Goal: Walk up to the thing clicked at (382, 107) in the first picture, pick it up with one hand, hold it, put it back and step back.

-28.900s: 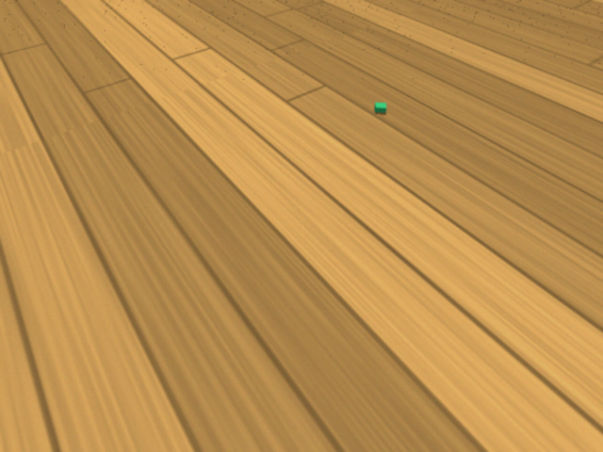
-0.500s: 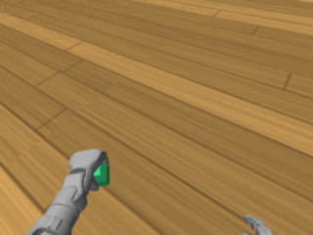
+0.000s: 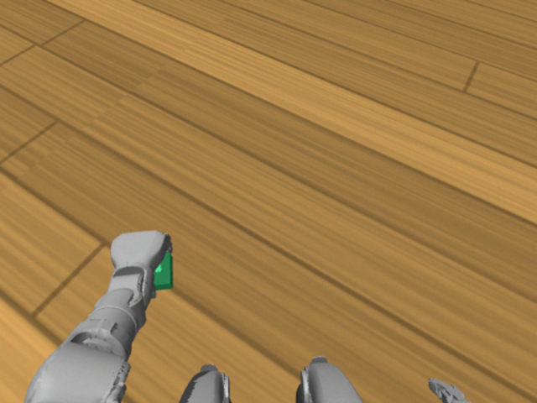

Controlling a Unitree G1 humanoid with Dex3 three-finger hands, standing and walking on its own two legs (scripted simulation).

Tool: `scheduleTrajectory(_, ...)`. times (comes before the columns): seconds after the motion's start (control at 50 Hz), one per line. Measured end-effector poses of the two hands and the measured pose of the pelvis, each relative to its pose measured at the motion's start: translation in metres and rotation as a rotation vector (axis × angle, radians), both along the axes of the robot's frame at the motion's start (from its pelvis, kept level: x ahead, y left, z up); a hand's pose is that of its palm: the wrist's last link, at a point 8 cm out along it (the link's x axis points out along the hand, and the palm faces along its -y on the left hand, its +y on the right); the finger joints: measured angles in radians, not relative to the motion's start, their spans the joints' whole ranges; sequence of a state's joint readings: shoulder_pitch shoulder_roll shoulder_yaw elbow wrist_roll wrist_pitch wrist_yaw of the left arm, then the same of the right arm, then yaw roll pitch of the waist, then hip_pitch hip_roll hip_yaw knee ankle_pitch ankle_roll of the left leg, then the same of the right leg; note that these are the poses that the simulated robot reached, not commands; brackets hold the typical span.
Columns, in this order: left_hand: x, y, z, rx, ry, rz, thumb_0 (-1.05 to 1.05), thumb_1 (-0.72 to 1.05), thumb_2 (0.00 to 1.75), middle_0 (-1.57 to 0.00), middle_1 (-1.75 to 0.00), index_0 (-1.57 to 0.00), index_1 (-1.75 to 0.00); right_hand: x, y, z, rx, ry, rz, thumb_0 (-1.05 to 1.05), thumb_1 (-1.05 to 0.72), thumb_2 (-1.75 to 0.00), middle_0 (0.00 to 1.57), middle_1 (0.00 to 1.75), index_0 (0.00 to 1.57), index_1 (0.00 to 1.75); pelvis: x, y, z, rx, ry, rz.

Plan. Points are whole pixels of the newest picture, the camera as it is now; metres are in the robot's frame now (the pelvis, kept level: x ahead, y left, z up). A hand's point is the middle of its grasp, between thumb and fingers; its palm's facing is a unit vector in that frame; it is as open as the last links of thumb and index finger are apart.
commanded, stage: crouch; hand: left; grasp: from above
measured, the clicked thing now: (153, 272) +0.36 +0.21 -0.14
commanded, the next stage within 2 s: lower in 1.54 s
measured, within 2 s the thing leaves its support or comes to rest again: neither
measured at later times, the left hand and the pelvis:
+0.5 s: hand (182, 278) +0.42 +0.20 -0.35, palm faces -0.44 -0.04 -0.90, open 8.9 cm; pelvis -0.04 +0.00 -0.21, yaw -1 degrees
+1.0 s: hand (192, 278) +0.45 +0.20 -0.47, palm faces -0.43 -0.06 -0.90, open 8.9 cm; pelvis -0.05 +0.00 -0.32, yaw -3 degrees
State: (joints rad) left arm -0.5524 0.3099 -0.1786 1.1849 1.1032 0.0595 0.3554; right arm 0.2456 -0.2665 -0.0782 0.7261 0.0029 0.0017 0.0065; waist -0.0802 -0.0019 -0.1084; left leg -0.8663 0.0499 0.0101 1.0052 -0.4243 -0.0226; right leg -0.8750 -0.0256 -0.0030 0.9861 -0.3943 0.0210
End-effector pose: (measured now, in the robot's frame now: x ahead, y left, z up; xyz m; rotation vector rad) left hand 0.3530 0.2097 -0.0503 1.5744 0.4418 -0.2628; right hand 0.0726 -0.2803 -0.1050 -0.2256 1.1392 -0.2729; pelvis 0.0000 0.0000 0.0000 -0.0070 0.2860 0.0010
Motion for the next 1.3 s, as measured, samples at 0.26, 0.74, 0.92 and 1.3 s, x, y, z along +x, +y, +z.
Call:
scheduleTrajectory(0.26,0.05,-0.011,-0.134,-0.003,-0.04,0.054,0.01,0.21,0.17,-0.89,-0.25,-0.89,-0.23,-0.078,0.01,-0.13,0.005,0.193,-0.064,0.0,-0.88,-0.9,0.2,0.3,0.2,0.3,-0.026,0.004,-0.121,-0.017,0.253,-0.003)
scheduleTrajectory(0.74,0.093,-0.007,-0.32,-0.045,-0.015,0.053,0.01,0.22,0.18,-0.88,-0.25,-0.88,-0.22,-0.072,0.006,-0.28,-0.009,0.242,0.057,0.0,-0.89,-0.9,0.2,0.3,0.2,0.3,-0.044,-0.002,-0.274,-0.041,0.384,-0.007)
scheduleTrajectory(0.92,0.103,-0.009,-0.351,-0.046,-0.003,0.051,0.01,0.22,0.17,-0.88,-0.23,-0.88,-0.21,-0.095,0.004,-0.302,-0.007,0.289,0.048,0.0,-0.89,-0.9,0.2,0.3,0.2,0.3,-0.048,0.001,-0.304,-0.05,0.377,-0.018)
scheduleTrajectory(1.3,0.118,-0.011,-0.404,-0.042,-0.002,0.05,0.01,0.23,0.12,-0.89,-0.22,-0.9,-0.2,-0.144,0.02,-0.346,0.053,0.396,0.056,0.0,-0.89,-0.9,0.2,0.3,0.2,0.3,-0.054,0.002,-0.357,-0.062,0.346,-0.029)
